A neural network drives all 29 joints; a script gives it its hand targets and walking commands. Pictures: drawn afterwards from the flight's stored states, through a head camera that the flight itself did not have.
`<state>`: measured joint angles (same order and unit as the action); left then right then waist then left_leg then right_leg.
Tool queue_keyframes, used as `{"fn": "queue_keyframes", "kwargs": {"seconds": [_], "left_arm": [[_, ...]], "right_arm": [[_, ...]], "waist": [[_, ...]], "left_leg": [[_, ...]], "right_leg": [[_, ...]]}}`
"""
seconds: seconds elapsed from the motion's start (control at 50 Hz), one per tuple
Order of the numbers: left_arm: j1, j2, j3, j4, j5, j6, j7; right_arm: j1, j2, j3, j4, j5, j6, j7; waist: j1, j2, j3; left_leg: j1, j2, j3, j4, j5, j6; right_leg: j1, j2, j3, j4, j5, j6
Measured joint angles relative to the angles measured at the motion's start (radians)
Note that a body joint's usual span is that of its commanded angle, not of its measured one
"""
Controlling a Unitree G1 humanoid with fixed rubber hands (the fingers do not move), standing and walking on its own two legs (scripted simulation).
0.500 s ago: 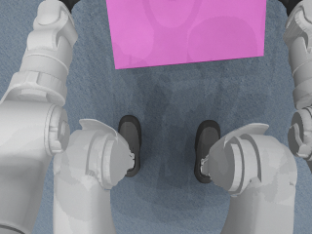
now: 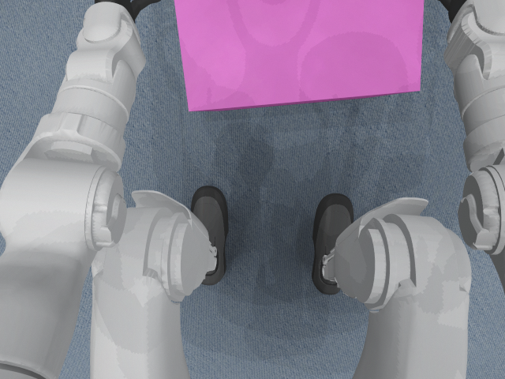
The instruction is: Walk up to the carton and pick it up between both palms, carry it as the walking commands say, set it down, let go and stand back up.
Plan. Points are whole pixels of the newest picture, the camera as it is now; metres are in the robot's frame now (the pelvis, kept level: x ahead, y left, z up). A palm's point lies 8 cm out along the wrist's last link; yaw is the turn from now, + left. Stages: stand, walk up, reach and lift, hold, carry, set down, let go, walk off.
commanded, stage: reach and lift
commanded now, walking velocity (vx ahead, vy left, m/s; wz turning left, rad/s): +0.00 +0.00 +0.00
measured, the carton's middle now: (289, 1) +0.56 -0.03 -0.25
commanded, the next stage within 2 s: none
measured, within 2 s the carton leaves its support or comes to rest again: leaves its support in 1.12 s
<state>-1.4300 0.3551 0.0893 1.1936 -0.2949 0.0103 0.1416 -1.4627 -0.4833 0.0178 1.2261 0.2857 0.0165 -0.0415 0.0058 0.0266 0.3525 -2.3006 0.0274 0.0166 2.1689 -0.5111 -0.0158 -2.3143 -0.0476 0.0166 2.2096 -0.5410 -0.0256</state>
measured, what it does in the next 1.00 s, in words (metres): stands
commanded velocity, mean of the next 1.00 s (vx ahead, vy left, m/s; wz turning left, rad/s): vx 0.00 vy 0.00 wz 0.00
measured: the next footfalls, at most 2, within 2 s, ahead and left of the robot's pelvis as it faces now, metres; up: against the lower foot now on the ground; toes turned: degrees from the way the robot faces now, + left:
none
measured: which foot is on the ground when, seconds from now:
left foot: down 0.00-1.00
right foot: down 0.00-1.00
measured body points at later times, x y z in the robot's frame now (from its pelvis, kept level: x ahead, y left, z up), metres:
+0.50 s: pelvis +0.00 +0.00 +0.01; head +0.37 -0.04 +0.25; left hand +0.55 +0.15 -0.18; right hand +0.55 -0.21 -0.19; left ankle +0.13 +0.12 -0.33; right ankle +0.12 -0.12 -0.33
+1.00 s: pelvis -0.01 +0.00 -0.01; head +0.36 -0.03 +0.24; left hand +0.56 +0.15 -0.18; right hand +0.55 -0.21 -0.19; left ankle +0.13 +0.12 -0.33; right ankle +0.12 -0.12 -0.33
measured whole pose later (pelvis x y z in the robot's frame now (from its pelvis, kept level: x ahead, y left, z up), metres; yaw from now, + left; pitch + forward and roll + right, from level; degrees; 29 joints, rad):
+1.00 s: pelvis -0.01 +0.00 -0.01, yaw +0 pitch +34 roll +2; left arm -1.52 0.31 0.17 1.21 -0.24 0.08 0.14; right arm -1.56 -0.44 0.05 1.24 0.25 0.11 -0.05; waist 0.00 0.04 0.40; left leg -2.32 0.02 0.00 2.20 -0.48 -0.02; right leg -2.33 -0.05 0.01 2.24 -0.51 -0.04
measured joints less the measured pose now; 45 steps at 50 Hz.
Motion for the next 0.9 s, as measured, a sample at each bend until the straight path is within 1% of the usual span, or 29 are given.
{"fn": "queue_keyframes", "kwargs": {"seconds": [0.22, 0.32, 0.54, 0.64, 0.76, 0.9], "left_arm": [[-0.044, -0.051, -0.004, 0.026, 0.018, -0.014, 0.019], [-0.05, -0.062, 0.002, 0.037, 0.024, -0.026, 0.037], [-0.052, -0.052, -0.012, 0.043, -0.008, -0.049, 0.045], [-0.058, -0.049, -0.003, 0.047, -0.019, -0.051, 0.046], [-0.072, -0.045, 0.047, 0.049, 0.007, -0.023, 0.03], [-0.088, -0.042, 0.082, 0.039, 0.05, 0.033, 0.0]], "right_arm": [[-0.02, 0.04, 0.013, -0.001, -0.015, -0.011, -0.019], [-0.026, 0.037, 0.04, 0.002, -0.003, -0.015, -0.022], [-0.052, 0.035, 0.105, 0.012, 0.034, -0.022, -0.026], [-0.075, 0.038, 0.12, 0.035, 0.04, -0.024, -0.026], [-0.118, 0.046, 0.103, 0.071, 0.01, 0.01, -0.018], [-0.119, 0.042, 0.056, 0.047, -0.026, 0.068, -0.009]], "waist": [[0.002, 0.008, 0.008], [0.005, 0.01, 0.008], [0.003, 0.01, 0.021], [0.001, 0.009, 0.028], [-0.003, 0.01, 0.039], [-0.004, 0.01, 0.052]], "left_leg": [[-0.003, -0.001, -0.001, -0.008, 0.005, 0.001], [-0.001, 0.003, -0.003, -0.012, 0.003, 0.0], [0.01, 0.007, -0.005, -0.025, 0.005, -0.005], [0.011, 0.008, -0.006, -0.028, 0.01, -0.007], [0.006, 0.008, -0.007, -0.011, 0.018, -0.008], [-0.008, -0.004, -0.014, 0.02, 0.03, -0.01]], "right_leg": [[-0.001, 0.001, -0.001, -0.01, 0.005, 0.002], [-0.001, 0.005, -0.003, -0.016, 0.008, 0.002], [0.003, 0.012, -0.005, -0.028, 0.015, -0.004], [0.002, 0.014, -0.005, -0.03, 0.021, -0.006], [-0.005, 0.016, -0.005, -0.014, 0.032, -0.008], [-0.013, 0.007, -0.009, 0.018, 0.036, -0.012]]}}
